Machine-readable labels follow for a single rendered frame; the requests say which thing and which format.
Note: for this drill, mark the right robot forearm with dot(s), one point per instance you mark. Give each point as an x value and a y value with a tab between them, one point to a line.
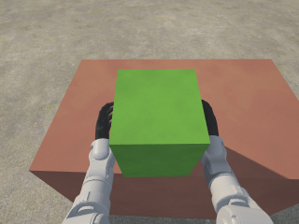
220	178

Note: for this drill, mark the robot right upper arm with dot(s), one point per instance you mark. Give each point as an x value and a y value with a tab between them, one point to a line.
235	214

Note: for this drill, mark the robot left upper arm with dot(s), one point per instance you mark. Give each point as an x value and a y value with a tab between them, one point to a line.
92	218

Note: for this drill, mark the carton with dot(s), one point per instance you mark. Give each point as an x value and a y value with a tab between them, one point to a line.
158	126

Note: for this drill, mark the robot left hand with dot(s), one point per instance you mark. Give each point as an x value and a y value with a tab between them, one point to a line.
103	125

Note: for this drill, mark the left robot forearm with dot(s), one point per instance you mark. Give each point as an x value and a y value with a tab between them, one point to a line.
97	185

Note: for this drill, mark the pedestal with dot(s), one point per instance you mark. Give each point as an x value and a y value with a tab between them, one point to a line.
257	116

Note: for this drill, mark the robot right hand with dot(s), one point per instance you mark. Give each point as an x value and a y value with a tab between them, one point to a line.
211	122

